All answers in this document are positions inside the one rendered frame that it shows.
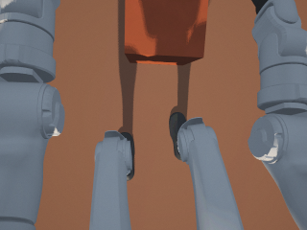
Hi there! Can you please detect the left robot upper arm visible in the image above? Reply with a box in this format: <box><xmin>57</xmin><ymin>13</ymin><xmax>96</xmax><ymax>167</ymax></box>
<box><xmin>0</xmin><ymin>81</ymin><xmax>65</xmax><ymax>230</ymax></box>

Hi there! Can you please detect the right robot thigh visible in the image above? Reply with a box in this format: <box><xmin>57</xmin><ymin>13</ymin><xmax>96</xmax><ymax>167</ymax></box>
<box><xmin>177</xmin><ymin>124</ymin><xmax>245</xmax><ymax>230</ymax></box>

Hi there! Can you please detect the left robot forearm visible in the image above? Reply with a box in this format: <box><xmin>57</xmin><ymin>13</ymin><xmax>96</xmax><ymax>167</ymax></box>
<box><xmin>0</xmin><ymin>0</ymin><xmax>60</xmax><ymax>83</ymax></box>

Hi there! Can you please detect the right robot forearm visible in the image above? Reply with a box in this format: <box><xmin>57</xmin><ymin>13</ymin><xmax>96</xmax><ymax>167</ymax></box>
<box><xmin>251</xmin><ymin>0</ymin><xmax>307</xmax><ymax>117</ymax></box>

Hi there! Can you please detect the right robot hand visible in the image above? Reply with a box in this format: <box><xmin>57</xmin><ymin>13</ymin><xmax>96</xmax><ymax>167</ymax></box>
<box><xmin>251</xmin><ymin>0</ymin><xmax>268</xmax><ymax>14</ymax></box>

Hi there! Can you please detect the carton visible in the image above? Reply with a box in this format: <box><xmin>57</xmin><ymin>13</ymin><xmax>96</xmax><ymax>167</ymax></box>
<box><xmin>124</xmin><ymin>0</ymin><xmax>209</xmax><ymax>66</ymax></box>

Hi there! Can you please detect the left robot foot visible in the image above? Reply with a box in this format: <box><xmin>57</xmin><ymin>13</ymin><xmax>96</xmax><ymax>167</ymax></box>
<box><xmin>121</xmin><ymin>132</ymin><xmax>135</xmax><ymax>181</ymax></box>

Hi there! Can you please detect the right robot upper arm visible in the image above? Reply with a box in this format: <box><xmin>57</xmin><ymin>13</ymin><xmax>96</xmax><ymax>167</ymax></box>
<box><xmin>248</xmin><ymin>113</ymin><xmax>307</xmax><ymax>230</ymax></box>

